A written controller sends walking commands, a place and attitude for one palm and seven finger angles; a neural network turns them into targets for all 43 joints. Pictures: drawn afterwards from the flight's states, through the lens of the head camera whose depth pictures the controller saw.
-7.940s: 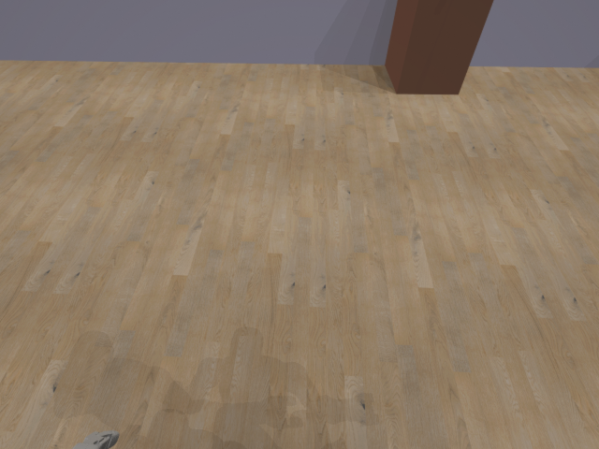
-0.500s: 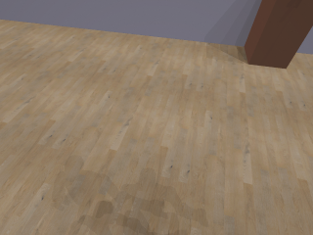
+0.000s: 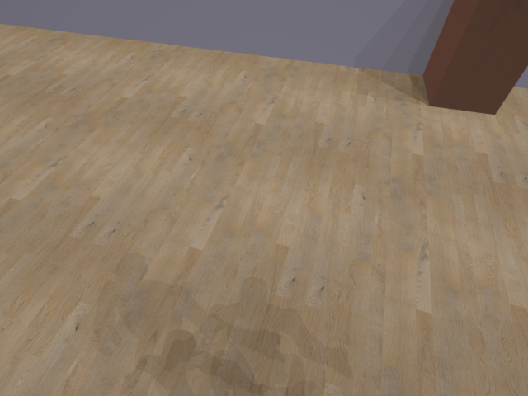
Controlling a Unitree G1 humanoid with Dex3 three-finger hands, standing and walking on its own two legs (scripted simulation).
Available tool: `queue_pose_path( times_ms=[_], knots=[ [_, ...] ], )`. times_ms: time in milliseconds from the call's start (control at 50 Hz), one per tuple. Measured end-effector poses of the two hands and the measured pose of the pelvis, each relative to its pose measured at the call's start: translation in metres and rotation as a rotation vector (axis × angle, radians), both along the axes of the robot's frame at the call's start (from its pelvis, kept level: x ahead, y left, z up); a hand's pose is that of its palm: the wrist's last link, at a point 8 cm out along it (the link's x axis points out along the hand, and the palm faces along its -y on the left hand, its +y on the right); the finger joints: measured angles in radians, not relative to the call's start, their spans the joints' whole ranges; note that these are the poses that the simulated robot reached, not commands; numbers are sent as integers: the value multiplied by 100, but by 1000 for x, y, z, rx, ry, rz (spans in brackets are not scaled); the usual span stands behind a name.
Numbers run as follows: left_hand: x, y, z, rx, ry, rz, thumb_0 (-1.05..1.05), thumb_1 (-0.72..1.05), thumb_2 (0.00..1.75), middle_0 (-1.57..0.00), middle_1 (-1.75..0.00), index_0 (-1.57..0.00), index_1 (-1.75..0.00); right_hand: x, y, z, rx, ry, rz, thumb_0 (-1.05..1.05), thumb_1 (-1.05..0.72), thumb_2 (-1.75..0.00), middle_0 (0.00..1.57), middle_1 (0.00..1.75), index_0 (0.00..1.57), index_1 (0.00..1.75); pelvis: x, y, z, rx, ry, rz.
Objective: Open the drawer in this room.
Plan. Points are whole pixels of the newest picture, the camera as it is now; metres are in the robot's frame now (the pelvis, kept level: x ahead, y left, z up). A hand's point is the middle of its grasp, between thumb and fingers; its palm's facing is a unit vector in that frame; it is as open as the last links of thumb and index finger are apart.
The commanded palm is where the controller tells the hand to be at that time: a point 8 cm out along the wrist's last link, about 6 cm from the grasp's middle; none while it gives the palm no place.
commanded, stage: stand and wait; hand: left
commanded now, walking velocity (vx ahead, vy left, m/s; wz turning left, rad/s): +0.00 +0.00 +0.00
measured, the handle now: out of the picture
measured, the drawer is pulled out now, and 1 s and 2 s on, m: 0.00 0.00 0.00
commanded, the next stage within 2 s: turn or walk to find it in 1.18 s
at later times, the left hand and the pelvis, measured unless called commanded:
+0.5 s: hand out of the picture +0.08 +0.25 -0.16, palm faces -0.03 -0.94 -0.34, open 7.4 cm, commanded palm none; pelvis +0.00 +0.00 +0.00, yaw +0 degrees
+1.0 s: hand out of the picture +0.06 +0.25 -0.16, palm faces -0.02 -0.94 -0.34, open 7.4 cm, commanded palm none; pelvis -0.01 +0.00 +0.00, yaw +0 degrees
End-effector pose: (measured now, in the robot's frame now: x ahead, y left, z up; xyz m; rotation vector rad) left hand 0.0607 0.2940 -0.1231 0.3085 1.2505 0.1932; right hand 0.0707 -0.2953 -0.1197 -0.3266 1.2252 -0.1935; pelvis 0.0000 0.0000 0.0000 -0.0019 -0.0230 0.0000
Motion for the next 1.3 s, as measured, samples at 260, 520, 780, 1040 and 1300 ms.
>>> queue_pose_path(
  times_ms=[260,520,780,1040,1300],
  knots=[
    [12,2,4,10,-36,-11,1,91,90,-20,-30,-20,-30,-1,-3,1,-5,-7,-3,0,-91,-90,20,29,20,30,0,-1,0,0,-5,1],
    [9,0,3,2,-34,-16,1,91,90,-20,-30,-20,-30,-7,-4,2,-6,-3,-7,0,-91,-90,20,29,20,30,-3,-1,0,0,-8,0],
    [-2,1,1,2,-11,-5,1,91,90,-20,-30,-20,-30,-13,-2,1,-3,10,-8,0,-91,-90,20,29,20,30,-6,-1,0,0,-9,2],
    [-5,3,3,5,-19,-1,1,91,90,-20,-30,-20,-30,-10,-1,2,-1,-7,0,0,-91,-90,20,29,20,30,-8,0,1,0,-14,4],
    [-8,4,3,8,-15,7,1,91,90,-20,-30,-20,-30,-12,-1,0,0,8,8,0,-91,-90,20,29,20,30,-11,0,0,2,-9,18]
  ],
)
